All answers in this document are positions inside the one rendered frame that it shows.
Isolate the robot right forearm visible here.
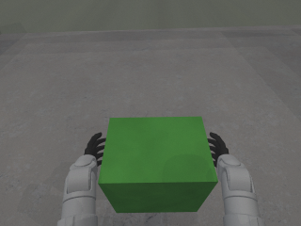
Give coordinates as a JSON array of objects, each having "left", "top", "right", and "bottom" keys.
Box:
[{"left": 216, "top": 153, "right": 266, "bottom": 226}]

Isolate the robot right hand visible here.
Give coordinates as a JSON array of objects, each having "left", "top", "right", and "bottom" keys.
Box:
[{"left": 207, "top": 132, "right": 229, "bottom": 168}]

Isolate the carton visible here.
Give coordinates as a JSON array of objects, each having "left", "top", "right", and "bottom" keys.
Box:
[{"left": 98, "top": 116, "right": 218, "bottom": 213}]

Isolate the robot left forearm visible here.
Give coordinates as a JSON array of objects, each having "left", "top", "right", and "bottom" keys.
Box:
[{"left": 56, "top": 154, "right": 98, "bottom": 226}]

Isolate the robot left hand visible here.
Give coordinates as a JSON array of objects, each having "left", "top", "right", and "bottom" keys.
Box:
[{"left": 84, "top": 132, "right": 106, "bottom": 167}]

